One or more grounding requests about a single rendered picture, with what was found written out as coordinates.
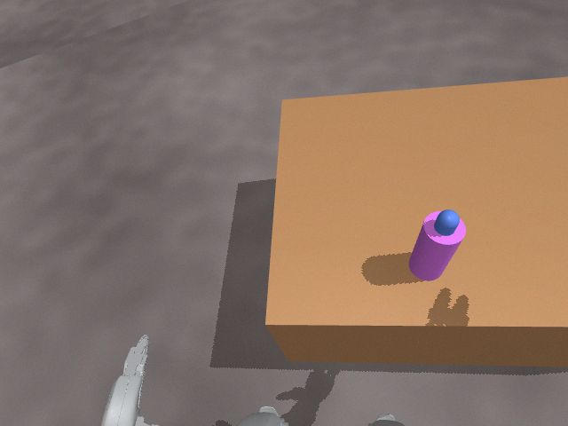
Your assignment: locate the bottle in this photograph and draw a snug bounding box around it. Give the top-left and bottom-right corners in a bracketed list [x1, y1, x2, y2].
[409, 209, 466, 281]

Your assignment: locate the left robot hand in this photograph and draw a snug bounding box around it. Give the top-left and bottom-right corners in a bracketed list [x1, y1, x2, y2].
[101, 335, 160, 426]

